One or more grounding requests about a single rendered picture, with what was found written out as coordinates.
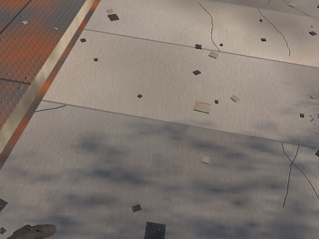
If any robot left hand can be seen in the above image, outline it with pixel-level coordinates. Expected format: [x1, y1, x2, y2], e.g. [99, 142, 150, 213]
[7, 224, 57, 239]

